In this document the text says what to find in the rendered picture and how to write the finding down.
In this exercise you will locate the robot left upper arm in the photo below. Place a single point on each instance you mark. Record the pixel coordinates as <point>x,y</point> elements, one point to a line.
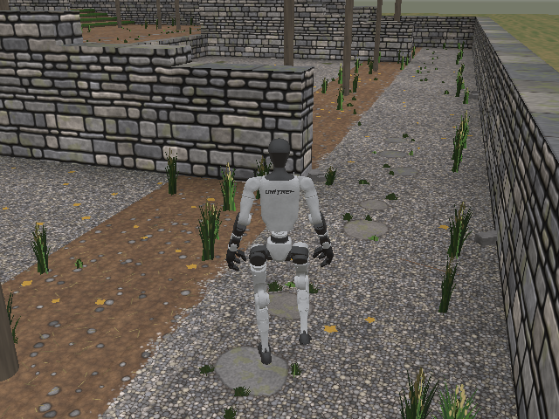
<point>251,185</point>

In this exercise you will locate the left robot hand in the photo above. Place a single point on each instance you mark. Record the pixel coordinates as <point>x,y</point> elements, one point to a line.
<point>230,257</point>

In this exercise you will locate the robot right upper arm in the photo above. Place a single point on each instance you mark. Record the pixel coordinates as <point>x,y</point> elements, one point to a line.
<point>312,200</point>

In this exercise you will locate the right robot hand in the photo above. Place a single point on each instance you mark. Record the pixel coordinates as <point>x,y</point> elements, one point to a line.
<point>324,252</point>

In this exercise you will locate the robot right shin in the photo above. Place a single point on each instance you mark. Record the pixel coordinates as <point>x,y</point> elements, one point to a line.
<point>303,306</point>

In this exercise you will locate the robot torso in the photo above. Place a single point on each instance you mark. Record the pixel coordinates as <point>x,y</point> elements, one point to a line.
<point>279,202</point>

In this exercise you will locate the robot left forearm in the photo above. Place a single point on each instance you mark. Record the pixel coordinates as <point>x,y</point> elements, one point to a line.
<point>236,235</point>

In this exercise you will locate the robot right forearm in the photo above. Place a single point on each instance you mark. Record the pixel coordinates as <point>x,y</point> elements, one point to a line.
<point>322,233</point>

